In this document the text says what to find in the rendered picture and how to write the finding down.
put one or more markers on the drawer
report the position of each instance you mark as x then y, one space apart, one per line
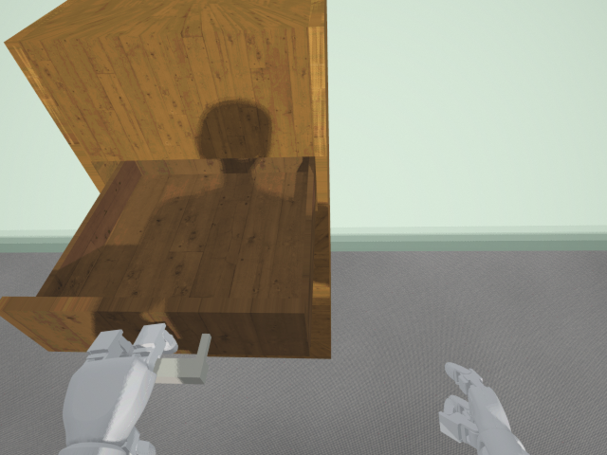
219 246

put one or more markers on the cabinet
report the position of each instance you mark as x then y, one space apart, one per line
129 80

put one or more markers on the left robot hand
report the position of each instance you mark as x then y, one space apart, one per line
108 393

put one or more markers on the handle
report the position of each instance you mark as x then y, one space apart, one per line
185 370

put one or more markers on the robot right forearm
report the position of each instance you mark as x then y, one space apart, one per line
497 441

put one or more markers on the right robot hand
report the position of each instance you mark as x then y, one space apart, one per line
463 421

